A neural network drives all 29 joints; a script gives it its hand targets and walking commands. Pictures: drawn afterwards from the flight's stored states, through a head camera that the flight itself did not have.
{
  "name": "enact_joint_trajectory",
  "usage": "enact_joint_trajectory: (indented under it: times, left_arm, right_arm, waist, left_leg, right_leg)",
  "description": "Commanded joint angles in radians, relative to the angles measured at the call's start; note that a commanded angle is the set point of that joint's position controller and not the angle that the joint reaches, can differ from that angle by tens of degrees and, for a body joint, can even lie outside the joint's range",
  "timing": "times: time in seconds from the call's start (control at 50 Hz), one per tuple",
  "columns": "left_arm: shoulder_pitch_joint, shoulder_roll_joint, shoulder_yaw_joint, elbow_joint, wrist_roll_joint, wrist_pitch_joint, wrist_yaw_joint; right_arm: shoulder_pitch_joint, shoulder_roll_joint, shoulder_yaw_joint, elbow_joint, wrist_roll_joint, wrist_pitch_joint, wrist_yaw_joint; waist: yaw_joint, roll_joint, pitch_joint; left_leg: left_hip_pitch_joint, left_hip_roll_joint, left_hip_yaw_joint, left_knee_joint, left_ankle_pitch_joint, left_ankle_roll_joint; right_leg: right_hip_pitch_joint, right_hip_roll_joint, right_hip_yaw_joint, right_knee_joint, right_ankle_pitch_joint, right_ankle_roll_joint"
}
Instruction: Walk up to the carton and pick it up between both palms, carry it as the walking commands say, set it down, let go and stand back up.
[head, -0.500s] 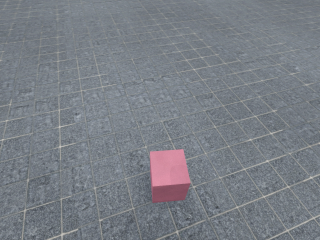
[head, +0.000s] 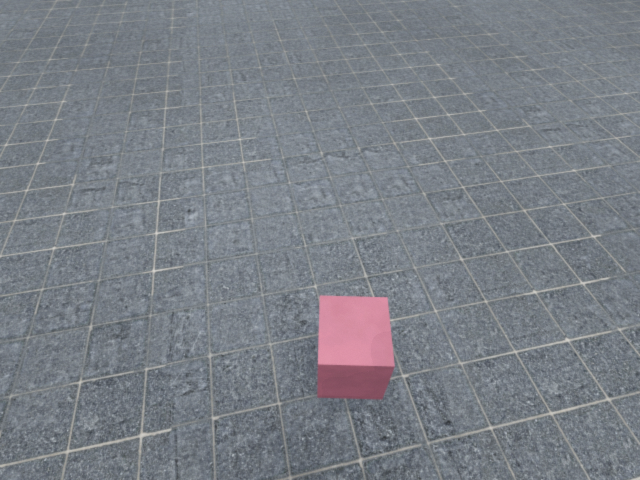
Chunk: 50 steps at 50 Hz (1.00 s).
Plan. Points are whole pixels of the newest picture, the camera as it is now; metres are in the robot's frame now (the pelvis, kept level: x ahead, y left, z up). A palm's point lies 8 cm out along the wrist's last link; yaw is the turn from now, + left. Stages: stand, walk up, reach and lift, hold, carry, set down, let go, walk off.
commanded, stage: walk up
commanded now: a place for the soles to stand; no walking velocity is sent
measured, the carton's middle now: (351, 348) +0.58 -0.09 -0.64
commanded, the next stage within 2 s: none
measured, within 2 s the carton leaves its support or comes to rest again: neither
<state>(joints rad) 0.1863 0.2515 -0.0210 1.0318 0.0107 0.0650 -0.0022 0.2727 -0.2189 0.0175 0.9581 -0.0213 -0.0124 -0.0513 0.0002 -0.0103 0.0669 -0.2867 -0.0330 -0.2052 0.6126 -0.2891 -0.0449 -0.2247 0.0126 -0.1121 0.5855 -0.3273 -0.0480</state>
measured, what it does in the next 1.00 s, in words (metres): walks ahead: right foot, then left foot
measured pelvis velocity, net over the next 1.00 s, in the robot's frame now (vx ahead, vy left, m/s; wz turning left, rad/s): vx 0.12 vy -0.08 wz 0.07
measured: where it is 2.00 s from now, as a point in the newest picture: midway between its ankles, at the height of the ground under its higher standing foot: outside the picture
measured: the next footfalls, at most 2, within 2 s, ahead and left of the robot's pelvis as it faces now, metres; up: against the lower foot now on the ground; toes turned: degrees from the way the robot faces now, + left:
right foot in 0.76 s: +0.18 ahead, -0.20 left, +0.00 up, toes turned +1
left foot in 0.98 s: +0.16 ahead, +0.03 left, +0.00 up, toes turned -3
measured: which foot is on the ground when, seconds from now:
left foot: down 0.00-0.78, up 0.80-0.96, down 0.98-1.00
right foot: down 0.00-0.50, up 0.52-0.74, down 0.76-1.00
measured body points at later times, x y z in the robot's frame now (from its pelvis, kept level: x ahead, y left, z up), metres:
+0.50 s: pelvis +0.02 +0.00 -0.01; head +0.03 +0.03 +0.43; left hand +0.03 +0.27 -0.18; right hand +0.06 -0.25 -0.14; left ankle +0.03 +0.15 -0.73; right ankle +0.00 -0.09 -0.73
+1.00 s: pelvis +0.12 -0.08 -0.01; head +0.14 -0.08 +0.44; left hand +0.16 +0.15 -0.16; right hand +0.23 -0.34 -0.15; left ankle +0.13 +0.03 -0.73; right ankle +0.15 -0.19 -0.73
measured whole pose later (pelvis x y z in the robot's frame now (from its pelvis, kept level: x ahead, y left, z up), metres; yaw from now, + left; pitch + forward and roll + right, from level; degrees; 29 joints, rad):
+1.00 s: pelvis +0.12 -0.08 -0.01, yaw +4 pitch -3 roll +0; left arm 0.25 0.20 -0.05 0.92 0.01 0.02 0.00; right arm 0.20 -0.25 -0.02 0.89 -0.03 0.00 -0.03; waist 0.00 0.01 0.10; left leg -0.29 0.00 0.03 0.71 -0.32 0.02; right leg -0.32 -0.03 -0.05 0.73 -0.36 0.00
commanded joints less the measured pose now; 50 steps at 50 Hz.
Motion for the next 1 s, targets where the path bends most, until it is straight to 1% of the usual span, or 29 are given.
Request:
enact_joint_trajectory:
  times: [0.0, 0.16, 0.2, 0.26, 0.32, 0.34, 0.36, 0.4, 0.44, 0.46, 0.48, 0.5, 0.52, 0.56, 0.6, 0.66, 0.68, 0.7, 0.72, 0.74, 0.76, 0.78, 0.8, 0.82, 0.86, 0.92, 0.94, 0.96, 0.98]
  left_arm:
    - [-0.007, 0.163, 0.034, -0.068, 0.003, -0.013, 0.008]
    - [0.021, 0.158, 0.029, -0.06, 0.006, -0.015, 0.007]
    - [0.023, 0.165, 0.029, -0.056, 0.007, -0.017, 0.008]
    - [0.007, 0.186, 0.03, -0.054, 0.006, -0.015, 0.011]
    - [-0.018, 0.189, 0.031, -0.064, 0.007, -0.007, 0.013]
    - [0.057, 0.192, 0.051, -0.059, 0.042, -0.013, -0.005]
    - [0.069, 0.189, 0.053, -0.063, 0.043, -0.009, -0.012]
    - [0.053, 0.179, 0.055, -0.082, 0.035, -0.01, -0.015]
    - [0.017, 0.173, 0.056, -0.097, 0.034, -0.012, -0.016]
    - [0.003, 0.157, 0.054, -0.111, 0.037, -0.011, -0.02]
    - [-0.017, 0.129, 0.051, -0.142, 0.038, -0.009, -0.026]
    - [-0.007, 0.128, 0.052, -0.168, 0.047, -0.013, -0.029]
    - [-0.009, 0.133, 0.055, -0.185, 0.047, -0.02, -0.03]
    - [-0.007, 0.144, 0.065, -0.195, 0.038, -0.038, -0.023]
    - [0.01, 0.146, 0.073, -0.195, 0.042, -0.044, -0.027]
    - [0.033, 0.116, 0.076, -0.2, 0.038, -0.034, -0.049]
    - [0.065, 0.1, 0.074, -0.191, 0.029, -0.034, -0.053]
    - [0.141, 0.082, 0.072, -0.167, 0.019, -0.037, -0.051]
    - [0.239, 0.089, 0.079, -0.132, 0.015, -0.044, -0.043]
    - [0.297, 0.136, 0.088, -0.119, 0.019, -0.054, -0.032]
    - [0.305, 0.24, 0.097, -0.137, 0.02, -0.065, -0.017]
    - [0.278, 0.253, 0.095, -0.133, 0.007, -0.059, -0.004]
    - [0.216, 0.224, 0.081, -0.145, 0.009, -0.06, 0.005]
    - [0.175, 0.203, 0.066, -0.152, 0.008, -0.066, 0.013]
    - [0.109, 0.185, 0.05, -0.169, 0.014, -0.069, 0.019]
    - [0.051, 0.172, 0.029, -0.178, 0.004, -0.074, 0.015]
    - [0.031, 0.177, 0.027, -0.186, -0.002, -0.072, 0.015]
    - [0.024, 0.164, 0.023, -0.199, -0.007, -0.071, 0.015]
    - [0.023, 0.141, 0.019, -0.212, -0.007, -0.069, 0.016]
  right_arm:
    - [0.062, -0.142, -0.035, -0.054, 0.0, -0.019, -0.009]
    - [0.053, -0.168, -0.043, -0.066, 0.002, -0.019, -0.008]
    - [0.049, -0.163, -0.043, -0.069, 0.002, -0.018, -0.007]
    - [0.058, -0.14, -0.039, -0.07, 0.004, -0.016, -0.007]
    - [0.079, -0.131, -0.038, -0.071, 0.0, -0.014, -0.01]
    - [0.145, -0.124, -0.058, -0.059, -0.026, -0.016, 0.0]
    - [0.156, -0.13, -0.065, -0.066, -0.02, -0.018, 0.001]
    - [0.138, -0.102, -0.063, -0.088, -0.013, -0.022, 0.005]
    - [0.172, -0.083, -0.062, -0.096, -0.015, -0.032, 0.011]
    - [0.219, -0.116, -0.074, -0.09, -0.021, -0.037, 0.011]
    - [0.287, -0.186, -0.094, -0.083, -0.023, -0.042, 0.005]
    - [0.33, -0.24, -0.111, -0.077, -0.02, -0.041, -0.006]
    - [0.303, -0.262, -0.121, -0.083, -0.02, -0.042, -0.019]
    - [0.218, -0.251, -0.121, -0.11, -0.038, -0.05, -0.024]
    - [0.151, -0.223, -0.11, -0.131, -0.046, -0.06, -0.017]
    - [0.108, -0.228, -0.106, -0.129, -0.049, -0.054, -0.01]
    - [0.078, -0.231, -0.105, -0.13, -0.044, -0.046, -0.006]
    - [0.032, -0.229, -0.102, -0.132, -0.036, -0.035, 0.001]
    - [0.017, -0.202, -0.093, -0.129, -0.03, -0.025, 0.01]
    - [0.064, -0.152, -0.08, -0.121, -0.021, -0.019, 0.015]
    - [0.095, -0.072, -0.057, -0.16, -0.008, -0.015, 0.02]
    - [0.074, -0.083, -0.062, -0.179, -0.006, -0.003, 0.015]
    - [0.067, -0.093, -0.057, -0.177, -0.011, 0.001, 0.013]
    - [0.064, -0.079, -0.049, -0.16, -0.013, 0.001, 0.011]
    - [0.09, -0.078, -0.045, -0.128, -0.014, -0.001, 0.013]
    - [0.098, -0.071, -0.047, -0.088, -0.003, 0.006, 0.02]
    - [0.087, -0.085, -0.047, -0.082, 0.0, 0.007, 0.021]
    - [0.061, -0.124, -0.051, -0.082, -0.001, 0.005, 0.02]
    - [0.027, -0.17, -0.053, -0.084, 0.005, 0.005, 0.018]
  waist:
    - [-0.005, 0.019, -0.019]
    - [0.012, 0.08, -0.044]
    - [0.013, 0.065, -0.049]
    - [0.001, 0.004, -0.052]
    - [-0.015, -0.016, -0.028]
    - [-0.01, -0.057, -0.029]
    - [-0.005, -0.067, 0.038]
    - [0.002, -0.075, 0.113]
    - [-0.032, -0.033, 0.12]
    - [-0.057, 0.046, 0.129]
    - [-0.082, 0.198, 0.144]
    - [-0.096, 0.258, 0.124]
    - [-0.085, 0.212, 0.118]
    - [-0.064, 0.199, 0.059]
    - [-0.046, 0.19, -0.009]
    - [-0.019, 0.206, 0.009]
    - [0.003, 0.211, 0.017]
    - [0.053, 0.197, 0.011]
    - [0.099, 0.139, -0.007]
    - [0.121, -0.015, -0.036]
    - [0.106, -0.269, -0.081]
    - [0.089, -0.221, -0.048]
    - [0.063, -0.139, -0.001]
    - [0.044, -0.119, 0.018]
    - [0.004, -0.148, -0.01]
    - [-0.041, -0.146, -0.065]
    - [-0.054, -0.126, -0.068]
    - [-0.053, -0.081, -0.076]
    - [-0.04, -0.011, -0.085]
  left_leg:
    - [-0.042, 0.058, -0.011, -0.057, 0.188, 0.092]
    - [-0.11, 0.098, -0.151, -0.109, 0.161, 0.124]
    - [-0.114, 0.078, -0.125, -0.078, 0.171, 0.116]
    - [-0.078, 0.019, -0.008, 0.034, 0.194, 0.091]
    - [-0.053, 0.019, 0.018, 0.054, 0.196, 0.095]
    - [-0.052, 0.019, 0.033, 0.05, -0.168, 0.13]
    - [-0.113, 0.014, 0.035, 0.073, -0.278, 0.137]
    - [-0.11, -0.008, 0.122, 0.123, -0.198, 0.128]
    - [-0.002, -0.004, 0.141, 0.036, -0.134, 0.132]
    - [0.034, 0.054, 0.007, -0.07, -0.229, 0.158]
    - [0.076, 0.213, -0.359, -0.25, -0.399, 0.23]
    - [0.135, 0.319, -0.635, -0.333, -0.417, 0.301]
    - [0.17, 0.363, -0.653, -0.32, -0.341, 0.337]
    - [0.235, 0.374, -0.542, -0.255, -0.13, 0.341]
    - [0.183, 0.354, -0.383, -0.22, -0.011, 0.302]
    - [0.015, 0.296, -0.21, -0.223, -0.12, 0.248]
    - [-0.076, 0.267, -0.144, -0.212, -0.156, 0.224]
    - [-0.202, 0.22, -0.049, -0.162, -0.168, 0.188]
    - [-0.298, 0.16, 0.014, -0.062, -0.173, 0.153]
    - [-0.343, 0.092, 0.081, 0.095, -0.182, 0.112]
    - [-0.352, -0.004, 0.171, 0.322, -0.317, 0.052]
    - [-0.323, 0.005, 0.153, 0.445, -0.401, 0.033]
    - [-0.294, 0.037, 0.136, 0.487, -0.38, 0.028]
    - [-0.273, 0.062, 0.151, 0.48, -0.36, 0.03]
    - [-0.176, 0.086, 0.166, 0.344, -0.353, 0.039]
    - [0.079, 0.058, 0.211, 0.071, -0.06, 0.052]
    - [0.159, 0.066, 0.192, -0.014, 0.102, 0.059]
    - [0.211, 0.113, 0.112, -0.046, 0.219, 0.076]
    - [0.21, 0.177, 0.029, -0.086, 0.245, 0.106]
  right_leg:
    - [0.008, -0.135, 0.137, -0.184, -0.046, -0.041]
    - [0.08, -0.105, 0.093, -0.097, 0.016, -0.02]
    - [0.089, -0.12, 0.098, -0.114, 0.04, -0.03]
    - [0.055, -0.182, 0.118, -0.178, 0.047, -0.073]
    - [0.003, -0.196, 0.097, -0.175, 0.019, -0.087]
    - [-0.004, -0.199, 0.137, -0.181, -0.317, -0.102]
    - [-0.049, -0.219, 0.163, -0.209, -0.431, -0.104]
    - [-0.127, -0.256, 0.208, -0.268, -0.491, -0.113]
    - [-0.216, -0.211, 0.157, -0.188, -0.474, -0.089]
    - [-0.277, -0.144, 0.094, -0.047, -0.431, -0.053]
    - [-0.387, -0.041, 0.013, 0.224, -0.31, 0.008]
    - [-0.464, -0.017, 0.088, 0.415, -0.314, 0.028]
    - [-0.515, -0.05, 0.163, 0.464, -0.3, 0.042]
    - [-0.555, -0.091, 0.227, 0.492, -0.284, 0.059]
    - [-0.448, -0.107, 0.215, 0.443, -0.249, 0.072]
    - [-0.285, -0.092, 0.148, 0.316, -0.16, 0.08]
    - [-0.171, -0.078, 0.117, 0.241, -0.114, 0.077]
    - [0.025, -0.045, 0.061, 0.126, -0.022, 0.071]
    - [0.204, 0.004, 0.019, 0.048, 0.04, 0.074]
    - [0.3, -0.038, 0.101, -0.022, 0.063, 0.071]
    - [0.235, -0.292, 0.507, -0.243, -0.08, -0.013]
    - [0.08, -0.367, 0.674, -0.323, -0.04, -0.119]
    - [0.02, -0.368, 0.669, -0.293, 0.04, -0.162]
    - [-0.001, -0.361, 0.607, -0.262, 0.165, -0.184]
    - [-0.029, -0.316, 0.475, -0.203, 0.384, -0.158]
    - [-0.107, -0.262, 0.339, -0.107, 0.574, -0.095]
    - [-0.159, -0.25, 0.322, -0.084, 0.51, -0.07]
    - [-0.213, -0.216, 0.31, -0.057, 0.38, -0.038]
    - [-0.236, -0.155, 0.264, -0.029, 0.21, -0.011]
